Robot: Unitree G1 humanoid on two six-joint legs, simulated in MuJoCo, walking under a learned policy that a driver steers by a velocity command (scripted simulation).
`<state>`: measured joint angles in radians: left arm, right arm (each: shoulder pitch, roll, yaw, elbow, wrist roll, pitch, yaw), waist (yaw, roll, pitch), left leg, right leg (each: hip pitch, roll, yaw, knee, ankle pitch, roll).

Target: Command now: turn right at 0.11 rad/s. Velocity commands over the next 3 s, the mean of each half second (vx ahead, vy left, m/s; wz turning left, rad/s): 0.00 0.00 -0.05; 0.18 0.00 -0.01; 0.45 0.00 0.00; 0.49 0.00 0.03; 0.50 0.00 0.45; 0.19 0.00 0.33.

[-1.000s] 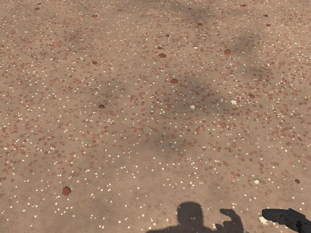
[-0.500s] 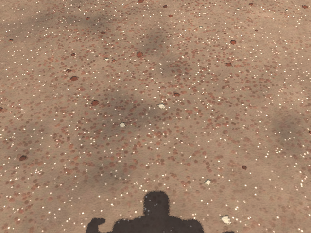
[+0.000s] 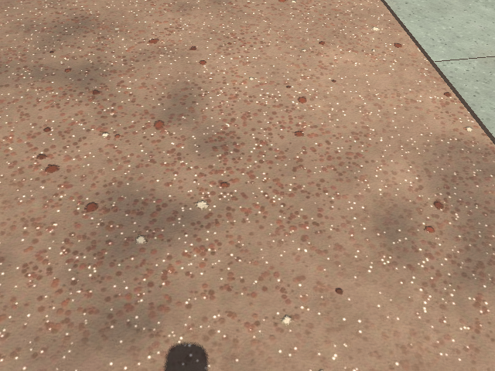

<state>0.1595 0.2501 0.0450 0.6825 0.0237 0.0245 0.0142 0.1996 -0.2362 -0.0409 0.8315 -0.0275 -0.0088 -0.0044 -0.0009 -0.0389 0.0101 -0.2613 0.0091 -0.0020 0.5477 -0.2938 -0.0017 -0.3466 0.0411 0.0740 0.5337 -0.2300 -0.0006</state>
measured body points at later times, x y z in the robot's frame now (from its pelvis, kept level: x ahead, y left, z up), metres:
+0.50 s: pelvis +0.03 +0.01 +0.00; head +0.03 +0.01 +0.45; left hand +0.14 +0.26 -0.12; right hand +0.12 -0.25 -0.13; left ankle +0.00 +0.12 -0.73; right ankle +0.06 -0.12 -0.73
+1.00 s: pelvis +0.10 -0.03 +0.00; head +0.11 -0.05 +0.45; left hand +0.17 +0.25 -0.12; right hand +0.13 -0.31 -0.15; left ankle +0.01 +0.11 -0.68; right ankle +0.10 -0.13 -0.73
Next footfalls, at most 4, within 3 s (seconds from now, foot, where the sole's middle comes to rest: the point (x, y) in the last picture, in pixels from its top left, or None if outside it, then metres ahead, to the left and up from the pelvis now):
1.42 left None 0.51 0.10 -0.77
1.96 right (291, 270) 0.82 -0.14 -0.77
2.50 left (203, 204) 1.07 0.15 -0.77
2.98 right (244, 162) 1.28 0.01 -0.77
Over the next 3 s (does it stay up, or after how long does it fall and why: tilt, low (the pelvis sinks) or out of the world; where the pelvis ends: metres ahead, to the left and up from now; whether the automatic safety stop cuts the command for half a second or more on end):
stays up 1.11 0.08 0.00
